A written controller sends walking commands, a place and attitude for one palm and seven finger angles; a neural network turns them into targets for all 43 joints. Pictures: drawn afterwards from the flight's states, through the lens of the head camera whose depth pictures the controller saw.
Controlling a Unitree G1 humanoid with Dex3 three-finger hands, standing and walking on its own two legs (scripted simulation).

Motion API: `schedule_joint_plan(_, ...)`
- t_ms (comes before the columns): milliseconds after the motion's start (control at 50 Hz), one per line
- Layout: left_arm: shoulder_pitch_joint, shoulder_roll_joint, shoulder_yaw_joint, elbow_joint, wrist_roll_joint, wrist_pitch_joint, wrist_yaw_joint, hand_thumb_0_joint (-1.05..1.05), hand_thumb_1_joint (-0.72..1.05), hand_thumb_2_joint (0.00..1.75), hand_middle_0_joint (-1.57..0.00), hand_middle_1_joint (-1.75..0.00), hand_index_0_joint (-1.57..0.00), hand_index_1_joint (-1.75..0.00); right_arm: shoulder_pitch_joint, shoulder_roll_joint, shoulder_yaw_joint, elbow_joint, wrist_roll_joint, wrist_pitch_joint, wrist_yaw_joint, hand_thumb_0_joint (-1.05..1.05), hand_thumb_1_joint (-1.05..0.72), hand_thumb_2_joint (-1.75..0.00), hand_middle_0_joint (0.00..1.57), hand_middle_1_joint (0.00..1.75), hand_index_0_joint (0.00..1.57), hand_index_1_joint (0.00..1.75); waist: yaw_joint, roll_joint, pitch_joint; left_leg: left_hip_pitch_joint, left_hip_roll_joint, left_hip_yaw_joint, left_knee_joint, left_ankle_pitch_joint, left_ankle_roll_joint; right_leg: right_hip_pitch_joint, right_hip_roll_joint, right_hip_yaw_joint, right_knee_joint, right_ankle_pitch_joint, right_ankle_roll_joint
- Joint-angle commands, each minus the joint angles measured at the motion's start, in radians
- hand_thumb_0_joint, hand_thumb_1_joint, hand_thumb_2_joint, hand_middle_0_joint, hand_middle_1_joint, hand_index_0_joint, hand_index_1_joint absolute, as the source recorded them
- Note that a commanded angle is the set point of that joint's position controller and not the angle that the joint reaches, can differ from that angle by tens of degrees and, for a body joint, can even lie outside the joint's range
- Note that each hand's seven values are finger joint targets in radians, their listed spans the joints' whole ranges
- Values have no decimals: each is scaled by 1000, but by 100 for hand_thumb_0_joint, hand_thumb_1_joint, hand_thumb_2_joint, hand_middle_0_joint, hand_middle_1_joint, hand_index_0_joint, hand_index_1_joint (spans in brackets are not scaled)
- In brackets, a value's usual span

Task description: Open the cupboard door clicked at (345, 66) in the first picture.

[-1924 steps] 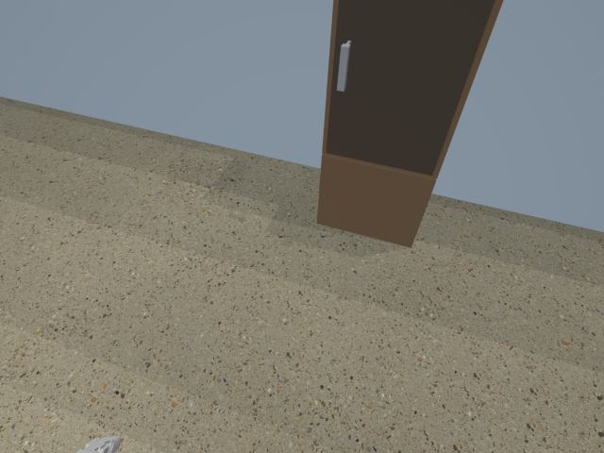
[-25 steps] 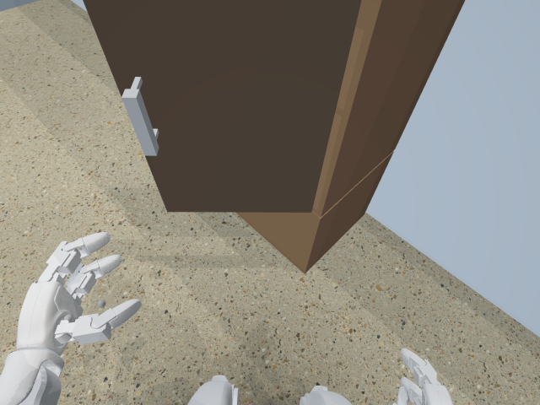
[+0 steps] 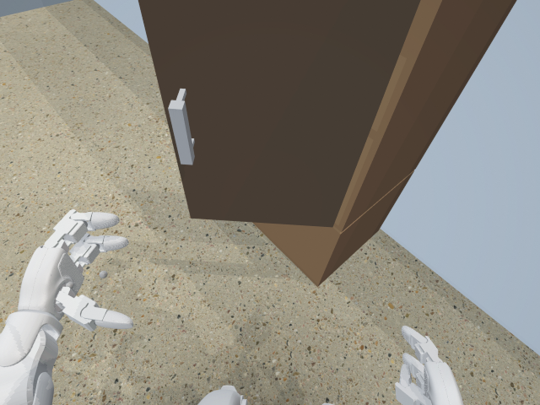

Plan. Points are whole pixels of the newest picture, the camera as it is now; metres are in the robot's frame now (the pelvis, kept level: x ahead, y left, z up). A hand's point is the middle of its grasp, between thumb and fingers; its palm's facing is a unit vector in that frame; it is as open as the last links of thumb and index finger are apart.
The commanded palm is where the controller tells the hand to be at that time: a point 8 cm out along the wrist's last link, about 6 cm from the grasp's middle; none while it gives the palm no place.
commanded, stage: raise the hand with hooked fingers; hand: left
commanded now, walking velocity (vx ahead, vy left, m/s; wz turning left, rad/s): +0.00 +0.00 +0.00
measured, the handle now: (184, 127) +0.57 +0.21 +0.05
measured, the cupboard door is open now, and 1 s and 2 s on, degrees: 46 46 46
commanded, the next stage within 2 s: move the hooked fingers beside the handle in 0.76 s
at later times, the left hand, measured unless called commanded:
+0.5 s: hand (110, 251) +0.29 +0.24 +0.07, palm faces +0.04 -1.00 -0.02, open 14.0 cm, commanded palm +0.26 +0.29 +0.08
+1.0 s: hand (122, 248) +0.30 +0.23 +0.07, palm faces +0.07 -1.00 -0.02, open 14.0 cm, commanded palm +0.28 +0.28 +0.07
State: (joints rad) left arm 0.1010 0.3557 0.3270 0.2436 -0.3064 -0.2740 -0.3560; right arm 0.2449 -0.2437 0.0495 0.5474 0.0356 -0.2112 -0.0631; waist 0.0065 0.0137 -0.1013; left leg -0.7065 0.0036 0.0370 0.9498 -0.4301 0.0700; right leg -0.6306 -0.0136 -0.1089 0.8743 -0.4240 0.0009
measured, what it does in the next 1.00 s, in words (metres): stands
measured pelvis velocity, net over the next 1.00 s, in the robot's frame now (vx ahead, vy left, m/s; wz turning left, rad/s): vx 0.00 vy -0.04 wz -0.01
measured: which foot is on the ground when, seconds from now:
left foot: down 0.00-1.00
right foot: down 0.00-1.00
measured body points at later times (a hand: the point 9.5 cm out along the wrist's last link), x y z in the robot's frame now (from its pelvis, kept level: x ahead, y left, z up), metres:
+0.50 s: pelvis +0.00 -0.02 +0.01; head +0.04 -0.01 +0.46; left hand +0.28 +0.30 +0.08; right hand +0.14 -0.28 -0.07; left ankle +0.02 +0.07 -0.69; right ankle +0.01 -0.13 -0.69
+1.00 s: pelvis +0.00 -0.04 +0.01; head +0.04 -0.04 +0.46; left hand +0.29 +0.28 +0.08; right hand +0.15 -0.29 -0.08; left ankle +0.02 +0.07 -0.69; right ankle +0.01 -0.13 -0.69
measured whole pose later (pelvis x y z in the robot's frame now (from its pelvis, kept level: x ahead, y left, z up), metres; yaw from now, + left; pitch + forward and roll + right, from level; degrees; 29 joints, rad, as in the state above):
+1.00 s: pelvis +0.00 -0.04 +0.01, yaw +0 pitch +9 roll -1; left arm -0.11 0.40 0.43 0.53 -0.33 -0.31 -0.47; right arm 0.27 -0.27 0.04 0.59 0.05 -0.18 -0.08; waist -0.01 0.01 -0.08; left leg -0.65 0.03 0.03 0.88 -0.39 0.02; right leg -0.60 0.02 -0.11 0.84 -0.41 -0.05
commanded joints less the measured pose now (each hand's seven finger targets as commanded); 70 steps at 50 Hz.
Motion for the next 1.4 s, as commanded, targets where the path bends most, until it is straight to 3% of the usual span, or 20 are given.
schedule_joint_plan(0,-232,231,116,-185,-31,-44,-34,0,-50,30,-30,-120,-30,-120,3,-183,-71,-118,3,-39,-31,0,-90,-90,20,30,20,30,-9,102,-205,285,30,-152,-217,276,-97,9,49,17,-94,141,-38)
schedule_joint_plan(60,-268,260,152,-199,-39,-74,-35,0,-50,30,-30,-120,-30,-120,6,-175,-67,-110,-1,-43,-32,0,-90,-90,20,30,20,30,1,128,-253,337,31,-155,-219,349,-106,26,47,20,-100,165,-40)
schedule_joint_plan(120,-288,265,155,-141,-42,-79,-48,0,-50,30,-30,-120,-30,-120,11,-175,-63,-97,-2,-40,-30,0,-90,-90,20,30,20,30,-2,137,-236,338,29,-144,-217,383,-105,32,50,22,-108,185,-40)
schedule_joint_plan(200,-324,270,154,-14,-52,-42,-94,0,-50,30,-30,-120,-30,-120,15,-186,-63,-87,5,-30,-37,0,-90,-90,20,30,20,30,-13,80,-184,275,20,-124,-228,281,-81,56,49,28,-138,172,-41)
schedule_joint_plan(300,-323,271,149,13,-68,-18,-143,0,-50,30,-30,-120,-30,-120,17,-189,-67,-102,8,-32,-36,0,-90,-90,20,30,20,30,-1,73,-218,268,7,-98,-221,297,-60,108,44,45,-156,218,-41)
schedule_joint_plan(400,-312,316,198,-24,-65,-67,-107,0,-50,30,-30,-120,-30,-120,20,-186,-72,-103,1,-32,-22,0,-90,-90,20,30,20,30,5,56,-204,241,5,-86,-215,285,-51,120,45,57,-158,219,-39)
schedule_joint_plan(460,-328,296,197,-3,-64,-81,-88,0,-50,30,-30,-120,-30,-120,10,-180,-71,-102,5,-26,-21,0,-90,-90,20,30,20,30,-5,71,-172,211,0,-71,-219,213,-47,103,38,70,-171,163,-31)
schedule_joint_plan(580,-330,302,178,-51,-45,-107,-82,0,-50,30,-30,-120,-30,-120,8,-172,-72,-102,8,-29,-24,0,-90,-90,20,30,20,30,-7,119,-225,233,0,-59,-211,234,-39,144,31,90,-174,195,-28)
schedule_joint_plan(620,-327,302,183,-33,-54,-107,-88,0,-50,30,-30,-120,-30,-120,11,-174,-70,-98,6,-27,-26,0,-90,-90,20,30,20,30,-11,69,-226,216,0,-57,-203,231,-35,160,34,103,-178,203,-24)
schedule_joint_plan(760,-347,278,170,63,-70,-80,-114,0,-50,30,-30,-120,-30,-120,4,-174,-65,-88,15,-23,-31,0,-90,-90,20,30,20,30,-18,25,-156,153,-3,-49,-193,192,-36,149,19,131,-201,174,-14)
schedule_joint_plan(820,-344,286,175,49,-68,-78,-122,0,-50,30,-30,-120,-30,-120,6,-173,-68,-92,12,-22,-29,0,-90,-90,20,30,20,30,-10,26,-198,163,-3,-43,-181,229,-33,182,12,149,-194,227,-10)
schedule_joint_plan(900,-447,363,220,54,-56,-102,-106,0,-50,30,-30,-120,-30,-120,13,-177,-64,-76,9,-17,-32,0,-90,-90,20,30,20,30,-24,32,-185,147,2,-48,-168,226,-34,168,17,153,-183,218,-12)
schedule_joint_plan(940,-546,348,198,71,-47,-117,-102,0,-50,30,-30,-120,-30,-120,12,-172,-62,-67,12,-15,-37,0,-90,-90,20,30,20,30,-43,42,-190,152,1,-49,-170,203,-34,145,18,147,-180,186,-10)
schedule_joint_plan(980,-545,330,186,99,-47,-127,-106,0,-50,30,-30,-120,-30,-120,15,-170,-62,-63,12,-17,-39,0,-90,-90,20,30,20,30,-33,93,-206,168,-1,-49,-173,195,-36,137,18,144,-178,173,-17)
schedule_joint_plan(1060,-629,365,185,226,-33,-104,-131,0,-50,30,-30,-120,-30,-120,37,-184,-62,-46,14,-4,-47,0,-90,-90,20,30,20,30,-52,33,-210,133,3,-50,-161,189,-32,127,18,149,-171,179,-12)
schedule_joint_plan(1100,-650,388,189,255,-26,-95,-143,0,-50,30,-30,-120,-30,-120,46,-187,-63,-45,14,2,-45,0,-90,-90,20,30,20,30,-40,80,-227,139,2,-51,-159,208,-34,135,18,145,-159,199,-20)
schedule_joint_plan(1140,-651,360,164,243,-20,-94,-147,0,-50,30,-30,-120,-30,-120,55,-184,-67,-55,14,6,-39,0,-90,-90,20,30,20,30,-34,102,-279,186,2,-53,-166,257,-34,135,23,122,-145,259,-23)
schedule_joint_plan(1240,-670,411,221,307,-18,-99,-119,0,-50,30,-30,-120,-30,-120,86,-196,-73,-55,8,27,-30,0,-90,-90,20,30,20,30,-34,20,-288,154,6,-54,-163,272,-34,133,32,108,-129,280,-17)
schedule_joint_plan(1320,-704,440,238,322,6,-118,-104,0,-50,30,-30,-120,-30,-120,106,-198,-77,-56,4,45,-22,0,-90,-90,20,30,20,30,-27,88,-286,175,8,-58,-168,295,-39,103,39,96,-113,280,-27)
schedule_joint_plan(1380,-780,416,199,312,20,-135,-99,0,-50,30,-30,-120,-30,-120,119,-199,-81,-48,1,55,-20,0,-90,-90,20,30,20,30,-53,106,-303,206,12,-65,-163,298,-39,65,42,91,-112,265,-25)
